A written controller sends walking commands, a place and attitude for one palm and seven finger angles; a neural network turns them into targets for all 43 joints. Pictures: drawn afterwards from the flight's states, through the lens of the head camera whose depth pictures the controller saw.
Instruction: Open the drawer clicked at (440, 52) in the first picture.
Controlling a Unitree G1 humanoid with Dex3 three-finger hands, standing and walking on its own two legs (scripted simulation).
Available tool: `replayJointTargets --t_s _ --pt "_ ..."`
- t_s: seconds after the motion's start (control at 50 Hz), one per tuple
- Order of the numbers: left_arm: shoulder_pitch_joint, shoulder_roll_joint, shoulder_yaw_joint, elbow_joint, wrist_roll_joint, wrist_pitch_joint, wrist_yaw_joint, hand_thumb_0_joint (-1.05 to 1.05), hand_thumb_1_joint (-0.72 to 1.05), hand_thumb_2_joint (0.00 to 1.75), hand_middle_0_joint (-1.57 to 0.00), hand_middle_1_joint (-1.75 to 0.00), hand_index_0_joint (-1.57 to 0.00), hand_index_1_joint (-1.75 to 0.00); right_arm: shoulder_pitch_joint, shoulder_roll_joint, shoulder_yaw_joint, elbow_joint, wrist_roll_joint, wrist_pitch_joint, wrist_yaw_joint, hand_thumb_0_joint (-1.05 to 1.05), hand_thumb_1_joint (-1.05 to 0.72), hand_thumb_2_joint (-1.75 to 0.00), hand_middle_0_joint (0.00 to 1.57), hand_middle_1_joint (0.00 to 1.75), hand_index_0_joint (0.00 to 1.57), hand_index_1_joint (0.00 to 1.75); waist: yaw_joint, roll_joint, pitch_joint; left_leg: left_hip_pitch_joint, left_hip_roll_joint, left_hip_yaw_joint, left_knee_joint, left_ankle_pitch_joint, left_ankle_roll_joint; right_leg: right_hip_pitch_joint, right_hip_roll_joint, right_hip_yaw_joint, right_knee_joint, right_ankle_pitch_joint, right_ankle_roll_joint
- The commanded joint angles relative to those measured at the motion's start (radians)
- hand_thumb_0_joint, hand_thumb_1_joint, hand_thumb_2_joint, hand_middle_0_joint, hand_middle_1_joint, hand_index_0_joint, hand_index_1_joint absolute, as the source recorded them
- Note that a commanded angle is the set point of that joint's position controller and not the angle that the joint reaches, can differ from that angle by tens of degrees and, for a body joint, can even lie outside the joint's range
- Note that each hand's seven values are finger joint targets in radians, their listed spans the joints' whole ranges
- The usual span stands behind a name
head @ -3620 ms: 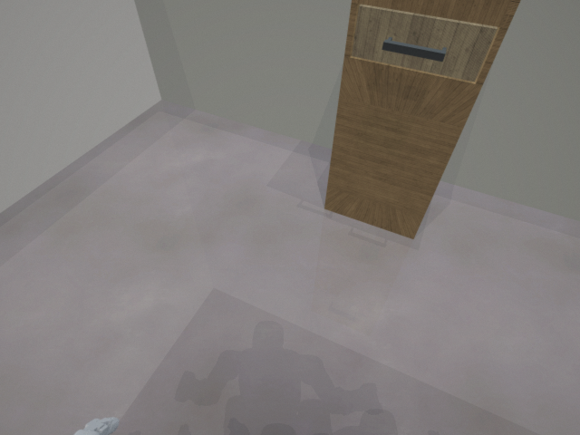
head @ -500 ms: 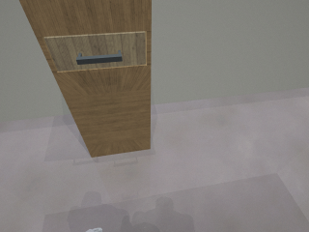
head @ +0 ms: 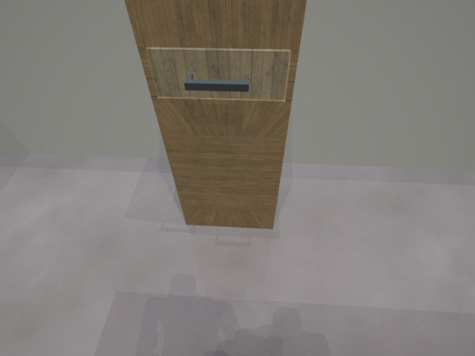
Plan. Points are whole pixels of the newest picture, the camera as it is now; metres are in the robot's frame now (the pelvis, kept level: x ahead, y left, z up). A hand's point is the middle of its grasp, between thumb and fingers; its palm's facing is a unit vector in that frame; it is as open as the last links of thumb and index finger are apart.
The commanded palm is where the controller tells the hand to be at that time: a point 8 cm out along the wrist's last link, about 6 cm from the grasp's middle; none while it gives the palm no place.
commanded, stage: take the last steps up to it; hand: left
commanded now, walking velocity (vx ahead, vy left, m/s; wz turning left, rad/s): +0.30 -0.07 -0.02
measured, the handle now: (217, 81) +0.79 +0.13 +0.05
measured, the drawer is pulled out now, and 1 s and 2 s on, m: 0.00 0.00 0.00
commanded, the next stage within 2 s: come to a stop and stand still in 0.80 s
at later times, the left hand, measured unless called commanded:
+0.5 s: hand out of the picture +0.12 +0.18 -0.17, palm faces -0.02 -0.98 -0.18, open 7.3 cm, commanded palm none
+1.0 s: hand (211, 311) +0.25 +0.09 -0.18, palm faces +0.05 -0.99 -0.14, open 7.3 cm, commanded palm none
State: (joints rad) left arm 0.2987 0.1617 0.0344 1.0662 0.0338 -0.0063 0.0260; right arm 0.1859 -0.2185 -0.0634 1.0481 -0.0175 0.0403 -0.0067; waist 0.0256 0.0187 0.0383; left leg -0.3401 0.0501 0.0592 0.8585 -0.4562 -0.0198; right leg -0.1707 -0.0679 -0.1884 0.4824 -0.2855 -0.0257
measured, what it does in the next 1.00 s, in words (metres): walks ahead: left foot, then right foot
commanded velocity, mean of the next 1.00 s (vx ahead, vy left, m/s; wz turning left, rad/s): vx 0.18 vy -0.06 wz -0.01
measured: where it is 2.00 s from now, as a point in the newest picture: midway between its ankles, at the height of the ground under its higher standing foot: outside the picture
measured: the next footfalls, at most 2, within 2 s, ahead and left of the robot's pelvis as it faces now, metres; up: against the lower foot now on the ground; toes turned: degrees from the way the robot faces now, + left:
left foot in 0.14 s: +0.04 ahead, +0.13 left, +0.00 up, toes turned +8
right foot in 0.58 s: +0.24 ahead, -0.15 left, +0.00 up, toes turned -11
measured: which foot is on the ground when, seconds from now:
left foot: up 0.00-0.12, down 0.14-0.60, up 0.62-1.00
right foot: down 0.00-0.14, up 0.16-0.56, down 0.58-1.00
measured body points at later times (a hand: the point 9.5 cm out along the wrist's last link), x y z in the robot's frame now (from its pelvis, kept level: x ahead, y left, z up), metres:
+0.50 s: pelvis +0.09 -0.01 +0.00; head +0.11 +0.00 +0.45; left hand +0.12 +0.23 -0.16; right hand -0.01 -0.22 -0.15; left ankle +0.00 +0.12 -0.74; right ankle +0.17 -0.15 -0.70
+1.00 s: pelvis +0.26 -0.07 +0.00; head +0.27 -0.06 +0.44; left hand +0.24 +0.14 -0.17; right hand +0.34 -0.30 -0.15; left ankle +0.33 +0.04 -0.73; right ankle +0.20 -0.15 -0.74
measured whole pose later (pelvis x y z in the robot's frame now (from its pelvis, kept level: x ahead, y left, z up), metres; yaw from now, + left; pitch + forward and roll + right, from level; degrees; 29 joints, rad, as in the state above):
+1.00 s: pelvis +0.26 -0.07 +0.00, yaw -1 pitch -1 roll -2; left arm 0.31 0.12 0.02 1.12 0.02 -0.04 0.02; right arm 0.15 -0.17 -0.04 1.04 -0.02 -0.03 -0.01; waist 0.02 0.02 0.04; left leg -0.39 0.09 0.09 0.62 -0.18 -0.01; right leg -0.09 0.04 -0.18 0.42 -0.32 -0.05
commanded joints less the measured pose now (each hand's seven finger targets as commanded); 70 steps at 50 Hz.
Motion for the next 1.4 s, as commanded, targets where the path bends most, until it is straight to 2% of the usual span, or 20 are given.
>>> replayJointTargets --t_s 0.0,0.08,0.12,0.14,0.26,0.48,0.54,0.58,0.6,0.62,0.66,0.74,0.88,0.96,1.0,1.06,1.2,1.32,1.36,1.38 --pt "0.095 0.16 0.028 0.002 0.001 -0.025 -0.003 0.0 0.9 0.9 -0.2 -0.3 -0.2 -0.3 -0.013 0.0 0.009 -0.062 -0.008 -0.03 0.019 0.0 -0.9 -0.9 0.2 0.3 0.2 0.3 0.013 -0.193 0.042 -0.035 0.013 0.045 -0.126 0.003 0.013 -0.018 -0.233 0.275 -0.284 -0.144 -0.129" --pt "0.063 0.135 0.025 0.016 -0.015 -0.02 -0.013 0.0 0.9 0.9 -0.2 -0.3 -0.2 -0.3 0.123 -0.003 0.012 -0.009 -0.006 -0.054 0.008 0.0 -0.9 -0.9 0.2 0.3 0.2 0.3 -0.059 -0.064 0.037 0.284 0.004 0.088 -0.411 0.134 0.017 -0.212 -0.149 0.179 -0.177 -0.273 -0.06" --pt "0.028 0.043 0.008 -0.025 -0.021 -0.018 -0.028 0.0 0.9 0.9 -0.2 -0.3 -0.2 -0.3 0.262 -0.136 -0.021 0.023 -0.017 -0.064 -0.008 0.0 -0.9 -0.9 0.2 0.3 0.2 0.3 -0.121 0.309 0.062 0.385 0.307 -0.353 -0.667 -0.19 0.127 -0.451 0.007 0.018 0.211 -0.236 0.024" --pt "-0.039 0.06 0.012 -0.066 -0.007 -0.015 -0.032 0.0 0.9 0.9 -0.2 -0.3 -0.2 -0.3 0.3 -0.176 -0.03 0.024 -0.02 -0.064 -0.017 0.0 -0.9 -0.9 0.2 0.3 0.2 0.3 -0.138 0.268 0.115 0.332 0.407 -0.468 -0.753 -0.22 0.192 -0.523 0.007 0.073 0.394 -0.255 0.018" --pt "0.047 0.035 0.033 -0.007 -0.002 0.0 -0.055 0.0 0.9 0.9 -0.2 -0.3 -0.2 -0.3 0.157 -0.051 -0.001 -0.014 -0.008 -0.097 -0.028 0.0 -0.9 -0.9 0.2 0.3 0.2 0.3 -0.025 0.079 0.139 0.15 0.256 -0.148 -0.751 0.059 0.143 -0.436 -0.051 0.151 0.591 0.036 0.037" --pt "-0.156 0.032 0.034 -0.084 -0.012 -0.015 -0.059 0.0 0.9 0.9 -0.2 -0.3 -0.2 -0.3 0.285 -0.073 -0.015 0.05 -0.024 -0.097 -0.023 0.0 -0.9 -0.9 0.2 0.3 0.2 0.3 -0.074 0.136 0.097 0.275 0.264 -0.031 -0.63 0.386 0.156 -0.334 -0.016 0.062 0.16 0.025 0.03" --pt "0.074 0.095 0.054 -0.002 -0.008 -0.038 -0.051 0.0 0.9 0.9 -0.2 -0.3 -0.2 -0.3 0.256 -0.071 -0.012 0.054 -0.012 -0.094 -0.018 0.0 -0.9 -0.9 0.2 0.3 0.2 0.3 0.043 0.022 -0.033 0.159 0.188 0.058 -0.326 0.495 0.091 0.074 0.033 0.052 -0.001 0.107 -0.008" --pt "0.283 0.282 0.092 0.053 -0.012 -0.05 -0.027 0.0 0.9 0.9 -0.2 -0.3 -0.2 -0.3 0.275 0.026 0.013 0.009 0.01 -0.094 -0.005 0.0 -0.9 -0.9 0.2 0.3 0.2 0.3 0.098 -0.365 -0.214 -0.208 -0.006 0.094 0.228 -0.142 0.029 0.399 -0.357 0.594 -0.185 0.037 -0.142" --pt "0.263 0.262 0.085 0.047 -0.023 -0.045 -0.02 0.0 0.9 0.9 -0.2 -0.3 -0.2 -0.3 0.206 -0.005 0.007 -0.009 0.007 -0.088 -0.007 0.0 -0.9 -0.9 0.2 0.3 0.2 0.3 0.105 -0.252 -0.166 -0.255 0.016 -0.012 0.359 -0.137 0.052 0.331 -0.351 0.593 -0.224 0.048 -0.169" --pt "0.176 0.234 0.08 0.036 -0.021 -0.05 -0.017 0.0 0.9 0.9 -0.2 -0.3 -0.2 -0.3 0.188 0.01 0.001 0.001 0.008 -0.088 -0.002 0.0 -0.9 -0.9 0.2 0.3 0.2 0.3 0.074 -0.278 -0.133 -0.264 0.052 -0.038 0.419 -0.048 0.057 0.241 -0.319 0.545 -0.235 0.021 -0.154" --pt "0.028 0.142 0.052 -0.008 -0.022 -0.049 -0.007 0.0 0.9 0.9 -0.2 -0.3 -0.2 -0.3 0.176 0.016 -0.005 0.01 -0.002 -0.077 -0.001 0.0 -0.9 -0.9 0.2 0.3 0.2 0.3 0.006 -0.099 -0.035 -0.225 0.101 -0.052 0.401 0.077 0.05 0.059 -0.273 0.396 -0.256 0.016 -0.143" --pt "-0.001 0.07 0.017 -0.01 -0.012 -0.067 -0.001 0.0 0.9 0.9 -0.2 -0.3 -0.2 -0.3 0.211 0.061 0.007 0.029 -0.011 -0.049 0.002 0.0 -0.9 -0.9 0.2 0.3 0.2 0.3 -0.058 -0.106 0.03 -0.15 0.09 -0.01 0.247 0.148 0.015 -0.083 -0.203 0.202 -0.28 0.286 -0.127" --pt "0.053 0.096 0.02 0.01 -0.009 -0.068 -0.001 0.0 0.9 0.9 -0.2 -0.3 -0.2 -0.3 0.06 0.058 0.014 -0.029 -0.006 -0.061 0.015 0.0 -0.9 -0.9 0.2 0.3 0.2 0.3 -0.027 -0.109 0.035 -0.121 0.062 0.035 -0.096 0.173 0.009 0.012 -0.196 0.193 -0.252 0.393 -0.159" --pt "0.048 0.069 0.002 0.026 -0.02 -0.046 0.013 0.0 0.9 0.9 -0.2 -0.3 -0.2 -0.3 0.094 0.049 0.037 0.007 0.001 -0.075 -0.01 0.0 -0.9 -0.9 0.2 0.3 0.2 0.3 -0.045 -0.047 -0.036 0.132 0.024 0.026 -0.403 0.482 0.006 0.047 -0.113 0.132 -0.052 0.654 -0.072" --pt "0.111 0.032 -0.011 0.026 -0.033 -0.031 0.024 0.0 0.9 0.9 -0.2 -0.3 -0.2 -0.3 0.145 -0.044 0.026 0.016 0.005 -0.081 -0.029 0.0 -0.9 -0.9 0.2 0.3 0.2 0.3 -0.04 0.11 -0.14 0.376 0.2 -0.101 -0.347 1.165 0.091 -0.074 -0.045 0.117 0.034 0.358 0.015" --pt "0.124 0.061 -0.003 0.014 -0.029 0.008 0.033 0.0 0.9 0.9 -0.2 -0.3 -0.2 -0.3 0.085 -0.089 0.013 0.006 0.016 -0.049 -0.048 0.0 -0.9 -0.9 0.2 0.3 0.2 0.3 -0.025 0.272 -0.06 0.314 0.309 -0.165 -0.435 1.371 0.197 -0.117 0.003 0.12 0.194 -0.201 0.045" --pt "0.053 0.053 0.032 -0.05 -0.023 0.04 0.019 0.0 0.9 0.9 -0.2 -0.3 -0.2 -0.3 -0.007 -0.129 -0.031 -0.057 -0.004 -0.016 -0.048 0.0 -0.9 -0.9 0.2 0.3 0.2 0.3 -0.031 0.067 -0.184 0.326 0.312 -0.138 -0.436 1.036 0.234 -0.235 0.025 0.193 0.497 -0.264 0.048" --pt "0.136 0.049 0.034 -0.049 -0.014 0.03 0.013 0.0 0.9 0.9 -0.2 -0.3 -0.2 -0.3 -0.105 -0.098 -0.034 -0.092 -0.003 -0.007 -0.016 0.0 -0.9 -0.9 0.2 0.3 0.2 0.3 0.034 0.071 -0.151 0.026 0.191 -0.054 -0.397 0.354 0.115 0.039 0.016 0.131 0.047 0.042 0.048" --pt "0.044 0.2 0.041 -0.09 0.007 0.011 0.016 0.0 0.9 0.9 -0.2 -0.3 -0.2 -0.3 -0.068 0.023 -0.012 -0.115 0.01 0.007 0.002 0.0 -0.9 -0.9 0.2 0.3 0.2 0.3 0.0 -0.332 -0.022 -0.112 -0.018 0.03 -0.149 -0.035 -0.007 -0.104 -0.272 0.504 -0.267 -0.047 -0.047" --pt "-0.003 0.224 0.04 -0.12 0.0 0.016 0.015 0.0 0.9 0.9 -0.2 -0.3 -0.2 -0.3 -0.108 -0.02 -0.018 -0.122 0.006 0.018 0.005 0.0 -0.9 -0.9 0.2 0.3 0.2 0.3 0.025 -0.255 0.022 -0.055 0.001 -0.045 -0.037 -0.069 0.002 -0.253 -0.332 0.548 -0.337 -0.213 -0.115"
